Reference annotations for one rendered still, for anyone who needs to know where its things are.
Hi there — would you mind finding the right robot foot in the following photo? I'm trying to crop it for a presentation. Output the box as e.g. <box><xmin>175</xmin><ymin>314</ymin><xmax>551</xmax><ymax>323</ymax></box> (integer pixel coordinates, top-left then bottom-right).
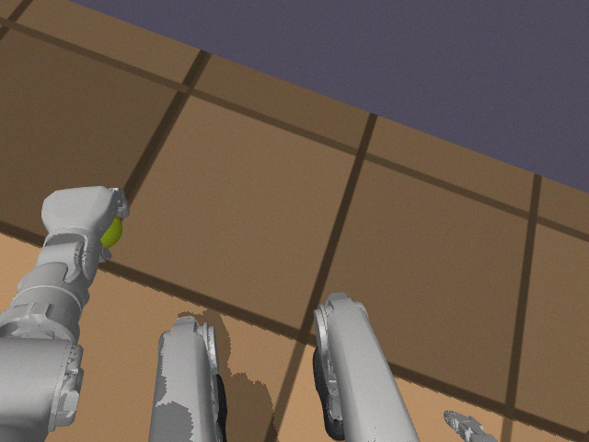
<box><xmin>313</xmin><ymin>347</ymin><xmax>345</xmax><ymax>441</ymax></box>

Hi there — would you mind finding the left robot hand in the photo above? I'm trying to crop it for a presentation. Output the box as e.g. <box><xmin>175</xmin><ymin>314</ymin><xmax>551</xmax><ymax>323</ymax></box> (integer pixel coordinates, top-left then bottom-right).
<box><xmin>41</xmin><ymin>186</ymin><xmax>130</xmax><ymax>263</ymax></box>

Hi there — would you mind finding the left robot arm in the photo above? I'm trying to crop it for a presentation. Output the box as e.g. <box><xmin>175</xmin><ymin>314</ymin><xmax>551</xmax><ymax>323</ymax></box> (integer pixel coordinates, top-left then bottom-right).
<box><xmin>0</xmin><ymin>227</ymin><xmax>101</xmax><ymax>442</ymax></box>

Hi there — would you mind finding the right robot hand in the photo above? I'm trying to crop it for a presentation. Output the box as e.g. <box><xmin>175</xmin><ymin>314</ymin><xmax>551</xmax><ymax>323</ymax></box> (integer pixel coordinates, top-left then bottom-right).
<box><xmin>444</xmin><ymin>411</ymin><xmax>498</xmax><ymax>442</ymax></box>

